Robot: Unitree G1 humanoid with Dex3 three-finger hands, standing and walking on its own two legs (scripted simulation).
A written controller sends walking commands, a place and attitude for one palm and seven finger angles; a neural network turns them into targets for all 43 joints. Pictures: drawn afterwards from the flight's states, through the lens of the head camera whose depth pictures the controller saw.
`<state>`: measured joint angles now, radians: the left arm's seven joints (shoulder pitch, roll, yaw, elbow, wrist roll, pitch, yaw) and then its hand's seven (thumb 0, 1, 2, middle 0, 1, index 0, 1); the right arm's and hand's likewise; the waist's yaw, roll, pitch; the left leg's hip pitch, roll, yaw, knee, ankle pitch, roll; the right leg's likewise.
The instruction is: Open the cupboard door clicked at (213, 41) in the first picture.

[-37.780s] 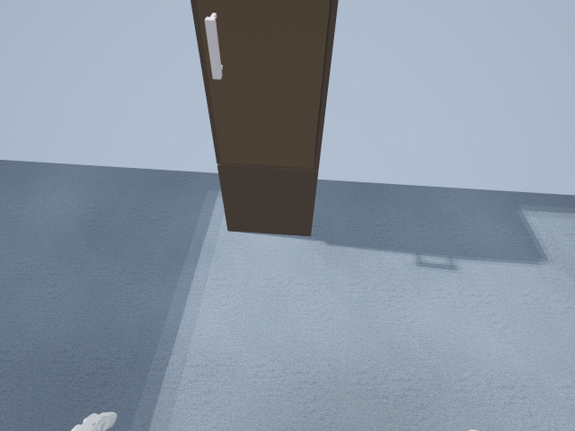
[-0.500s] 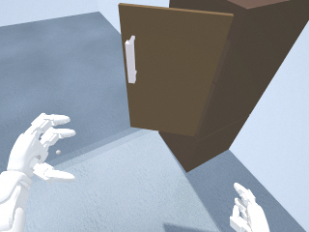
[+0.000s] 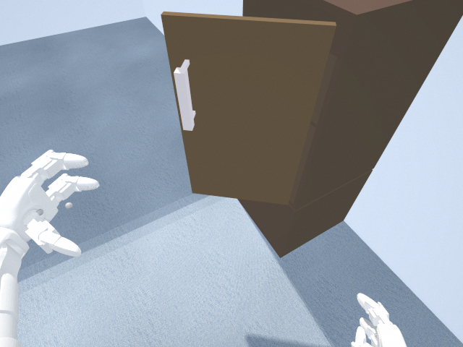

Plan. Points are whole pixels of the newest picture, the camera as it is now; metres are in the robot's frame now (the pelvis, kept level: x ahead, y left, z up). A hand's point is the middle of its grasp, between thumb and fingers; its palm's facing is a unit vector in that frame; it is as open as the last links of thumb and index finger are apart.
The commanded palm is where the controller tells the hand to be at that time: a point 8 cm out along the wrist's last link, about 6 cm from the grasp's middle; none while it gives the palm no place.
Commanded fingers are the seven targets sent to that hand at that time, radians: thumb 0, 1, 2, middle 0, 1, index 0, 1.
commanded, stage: raise the hand with hooked fingers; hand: left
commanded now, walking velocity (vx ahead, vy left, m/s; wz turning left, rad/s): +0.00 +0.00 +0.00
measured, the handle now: (187, 96) +0.62 +0.15 +0.10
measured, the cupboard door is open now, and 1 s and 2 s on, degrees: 51 51 51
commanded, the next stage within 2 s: move the hooked fingers beside the handle in 0.36 s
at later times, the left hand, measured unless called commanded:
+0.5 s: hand (76, 212) +0.28 +0.26 +0.12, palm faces -0.03 -1.00 -0.02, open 14.0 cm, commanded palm +0.27 +0.30 +0.12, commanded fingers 0.00 -0.50 0.30 -0.30 -1.20 -0.30 -1.20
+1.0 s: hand (114, 165) +0.38 +0.24 +0.11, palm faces -0.07 -1.00 +0.00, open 14.0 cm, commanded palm +0.36 +0.29 +0.11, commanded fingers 0.00 -0.50 0.30 -0.30 -1.20 -0.30 -1.20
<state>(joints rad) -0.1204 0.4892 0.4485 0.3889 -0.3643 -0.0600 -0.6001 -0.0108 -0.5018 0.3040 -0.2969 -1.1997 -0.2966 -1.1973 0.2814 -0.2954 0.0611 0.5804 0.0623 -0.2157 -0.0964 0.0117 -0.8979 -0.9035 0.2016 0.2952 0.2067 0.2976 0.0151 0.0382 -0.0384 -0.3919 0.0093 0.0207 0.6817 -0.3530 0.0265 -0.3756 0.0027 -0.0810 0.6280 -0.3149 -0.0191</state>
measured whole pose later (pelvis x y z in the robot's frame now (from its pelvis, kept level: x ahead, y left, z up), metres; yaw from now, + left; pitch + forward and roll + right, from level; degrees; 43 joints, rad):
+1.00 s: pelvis -0.01 -0.01 +0.00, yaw -1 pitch +7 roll -1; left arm -0.49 0.50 0.40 0.77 -0.27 -0.15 -0.51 -0.01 -0.50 0.30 -0.30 -1.20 -0.30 -1.20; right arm 0.34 -0.30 0.06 0.61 0.06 -0.14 -0.09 0.01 -0.90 -0.90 0.20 0.30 0.21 0.30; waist -0.04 0.02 -0.04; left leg -0.47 0.02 0.04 0.71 -0.35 0.02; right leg -0.47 0.01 -0.06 0.67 -0.31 -0.03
